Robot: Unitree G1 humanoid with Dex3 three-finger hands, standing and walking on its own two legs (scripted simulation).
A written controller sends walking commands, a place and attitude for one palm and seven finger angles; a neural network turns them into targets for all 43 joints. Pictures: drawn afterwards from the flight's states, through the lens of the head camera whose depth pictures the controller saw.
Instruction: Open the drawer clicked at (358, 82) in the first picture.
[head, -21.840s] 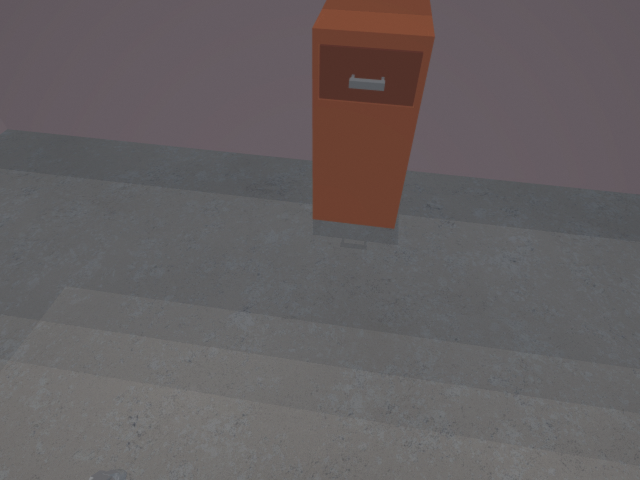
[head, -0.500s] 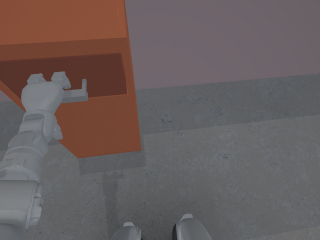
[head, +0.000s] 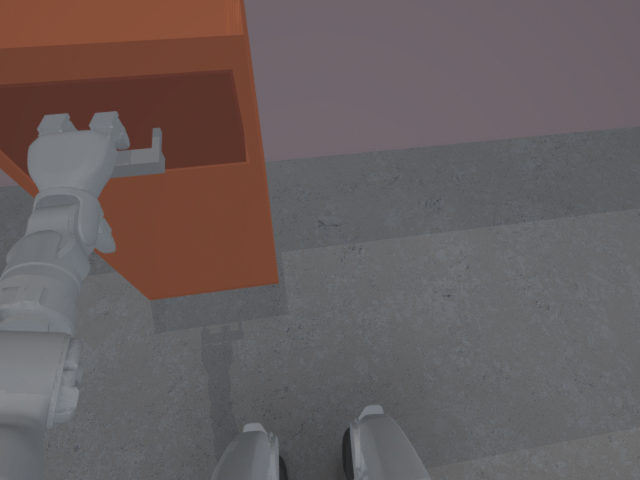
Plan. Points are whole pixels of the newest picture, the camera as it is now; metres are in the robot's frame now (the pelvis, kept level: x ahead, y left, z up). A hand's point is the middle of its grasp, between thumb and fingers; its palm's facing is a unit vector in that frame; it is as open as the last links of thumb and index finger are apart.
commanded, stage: lower the fingers behind the handle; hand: left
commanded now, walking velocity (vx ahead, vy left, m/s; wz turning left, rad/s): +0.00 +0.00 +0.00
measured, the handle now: (119, 151) +0.55 +0.26 +0.01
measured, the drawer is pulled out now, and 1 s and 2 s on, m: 0.00 0.00 0.00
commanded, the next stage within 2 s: lift the fingers back up to retry in 0.16 s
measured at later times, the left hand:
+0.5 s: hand (93, 181) +0.49 +0.28 +0.02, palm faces -0.08 -0.02 -1.00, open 13.9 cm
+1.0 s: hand (78, 153) +0.50 +0.28 +0.06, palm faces -0.08 -0.06 -0.99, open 13.8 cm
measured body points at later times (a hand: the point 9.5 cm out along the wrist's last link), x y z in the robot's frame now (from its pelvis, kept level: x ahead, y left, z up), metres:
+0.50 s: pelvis +0.00 +0.00 +0.01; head +0.14 +0.00 +0.44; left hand +0.49 +0.27 +0.07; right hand +0.01 -0.28 -0.12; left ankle +0.00 +0.09 -0.65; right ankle +0.05 -0.13 -0.65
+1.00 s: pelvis +0.05 +0.01 +0.05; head +0.15 +0.02 +0.49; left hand +0.50 +0.28 +0.12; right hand +0.08 -0.26 -0.08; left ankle +0.00 +0.09 -0.65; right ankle +0.05 -0.13 -0.65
